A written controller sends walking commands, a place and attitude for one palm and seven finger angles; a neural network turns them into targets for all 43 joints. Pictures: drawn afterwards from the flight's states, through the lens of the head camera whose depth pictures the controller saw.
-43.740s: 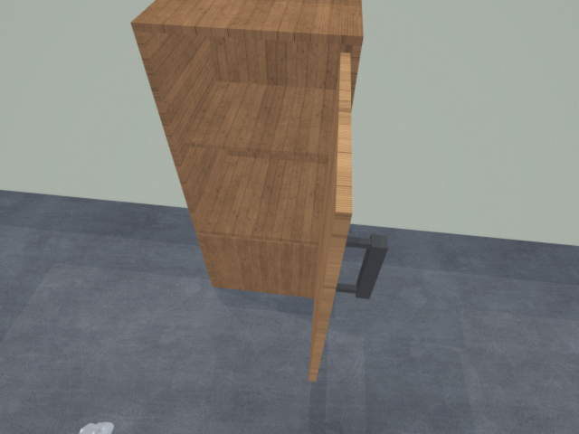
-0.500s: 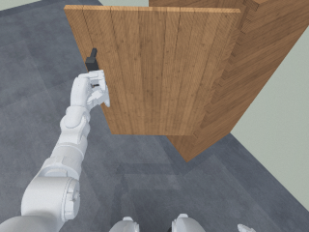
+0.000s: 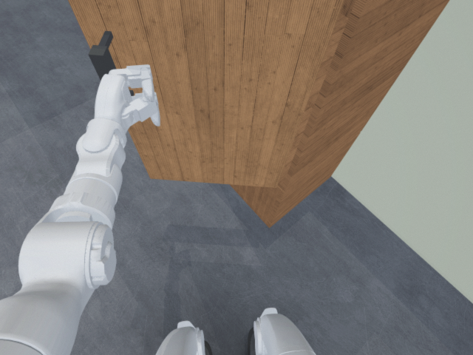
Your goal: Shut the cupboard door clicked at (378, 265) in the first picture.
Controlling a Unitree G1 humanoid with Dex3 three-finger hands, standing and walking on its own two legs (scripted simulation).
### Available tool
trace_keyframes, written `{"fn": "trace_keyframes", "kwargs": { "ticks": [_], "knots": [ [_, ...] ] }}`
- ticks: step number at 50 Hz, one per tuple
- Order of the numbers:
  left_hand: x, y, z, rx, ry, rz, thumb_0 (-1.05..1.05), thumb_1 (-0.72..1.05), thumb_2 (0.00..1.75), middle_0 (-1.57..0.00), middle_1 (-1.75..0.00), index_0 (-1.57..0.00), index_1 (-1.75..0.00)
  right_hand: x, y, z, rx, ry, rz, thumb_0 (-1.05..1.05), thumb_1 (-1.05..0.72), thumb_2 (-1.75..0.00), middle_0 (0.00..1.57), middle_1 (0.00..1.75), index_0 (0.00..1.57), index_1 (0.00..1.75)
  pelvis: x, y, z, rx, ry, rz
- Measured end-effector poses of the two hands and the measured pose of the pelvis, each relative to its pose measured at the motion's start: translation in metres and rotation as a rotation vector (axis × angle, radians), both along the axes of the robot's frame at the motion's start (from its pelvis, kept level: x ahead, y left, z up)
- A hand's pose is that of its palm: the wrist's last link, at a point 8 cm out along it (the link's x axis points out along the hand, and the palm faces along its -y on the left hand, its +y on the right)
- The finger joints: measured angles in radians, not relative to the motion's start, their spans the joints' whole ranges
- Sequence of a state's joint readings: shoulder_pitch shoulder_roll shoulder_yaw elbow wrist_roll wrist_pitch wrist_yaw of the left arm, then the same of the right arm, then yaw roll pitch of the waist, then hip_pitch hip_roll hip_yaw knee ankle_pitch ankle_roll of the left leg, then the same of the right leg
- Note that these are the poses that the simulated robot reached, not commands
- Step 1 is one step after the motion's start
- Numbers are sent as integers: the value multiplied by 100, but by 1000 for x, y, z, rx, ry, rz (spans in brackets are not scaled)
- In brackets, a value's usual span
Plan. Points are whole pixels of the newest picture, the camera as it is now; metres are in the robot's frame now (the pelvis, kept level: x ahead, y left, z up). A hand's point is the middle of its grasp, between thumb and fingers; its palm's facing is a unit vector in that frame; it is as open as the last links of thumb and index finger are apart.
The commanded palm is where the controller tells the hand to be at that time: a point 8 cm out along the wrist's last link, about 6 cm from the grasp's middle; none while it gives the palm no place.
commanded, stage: push the door shut along its arc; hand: left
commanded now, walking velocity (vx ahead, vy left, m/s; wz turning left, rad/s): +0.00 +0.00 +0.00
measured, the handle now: (116, 77) +0.58 +0.16 +0.09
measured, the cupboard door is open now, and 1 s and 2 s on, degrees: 47 34 28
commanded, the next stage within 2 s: pull the fist back off the door in 0.90 s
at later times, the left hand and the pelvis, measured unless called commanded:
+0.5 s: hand (174, 77) +0.56 +0.06 +0.10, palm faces -0.30 -0.95 -0.02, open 3.0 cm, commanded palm +0.57 +0.10 +0.09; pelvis +0.00 +0.00 -0.01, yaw -1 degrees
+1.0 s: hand (185, 62) +0.59 +0.04 +0.10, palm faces -0.37 -0.93 -0.03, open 3.3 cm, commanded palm +0.62 +0.05 +0.09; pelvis +0.00 -0.01 -0.03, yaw -1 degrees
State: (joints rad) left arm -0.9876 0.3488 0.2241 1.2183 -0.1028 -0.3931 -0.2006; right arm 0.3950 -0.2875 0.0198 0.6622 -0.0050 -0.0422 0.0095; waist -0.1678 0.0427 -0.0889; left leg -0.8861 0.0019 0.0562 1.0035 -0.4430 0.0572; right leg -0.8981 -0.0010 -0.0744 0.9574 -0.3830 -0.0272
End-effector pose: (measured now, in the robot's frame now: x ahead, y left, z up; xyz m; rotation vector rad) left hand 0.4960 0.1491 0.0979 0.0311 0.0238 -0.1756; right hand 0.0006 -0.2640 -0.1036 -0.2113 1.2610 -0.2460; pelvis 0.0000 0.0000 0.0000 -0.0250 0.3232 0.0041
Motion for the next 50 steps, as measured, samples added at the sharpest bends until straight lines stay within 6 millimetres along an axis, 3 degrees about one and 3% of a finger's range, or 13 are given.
{"fn": "trace_keyframes", "kwargs": {
  "ticks": [10, 21, 50],
  "knots": [
    [22, -8, 2, 13, 14, -60, 2, 90, 90, -130, -150, -130, -150, -8, 0, -2, -5, 33, -15, 1, -91, -90, 20, 30, 20, 30, 1, -1, -5, -7, 30, 1],
    [55, -33, 8, -4, 17, -121, 2, 90, 90, -130, -150, -130, -150, -25, -5, -3, -28, 85, -48, 1, -91, -90, 20, 30, 20, 30, 4, -3, -12, -11, 79, -7],
    [99, -53, 9, 11, 45, -201, 1, 98, 99, -130, -150, -130, -150, -67, -3, -8, -69, 215, -77, 1, -91, -90, 20, 30, 20, 30, -3, -7, -33, -38, 172, 8]
  ]
}}
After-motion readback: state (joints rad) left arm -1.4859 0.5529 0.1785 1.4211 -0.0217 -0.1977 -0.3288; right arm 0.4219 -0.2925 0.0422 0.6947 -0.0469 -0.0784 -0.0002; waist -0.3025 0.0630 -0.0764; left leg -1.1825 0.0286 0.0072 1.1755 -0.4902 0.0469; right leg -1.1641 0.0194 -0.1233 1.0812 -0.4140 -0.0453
